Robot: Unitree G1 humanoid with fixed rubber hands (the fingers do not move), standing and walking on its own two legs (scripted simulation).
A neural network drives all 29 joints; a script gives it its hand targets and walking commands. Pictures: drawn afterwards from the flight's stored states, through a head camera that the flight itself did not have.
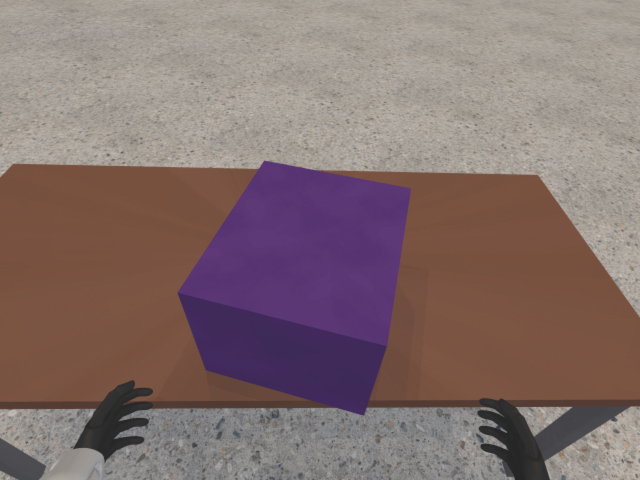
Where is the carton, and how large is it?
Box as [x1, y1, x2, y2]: [178, 161, 410, 415]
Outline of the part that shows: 264,161 178,291 178,295 205,369 363,415 386,347 410,188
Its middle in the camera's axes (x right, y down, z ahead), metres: -0.01 +0.07 +0.66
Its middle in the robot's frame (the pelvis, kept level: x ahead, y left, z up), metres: +0.45 +0.03 -0.04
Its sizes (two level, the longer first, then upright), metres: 0.316 0.272 0.218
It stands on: a table, 0.63 m high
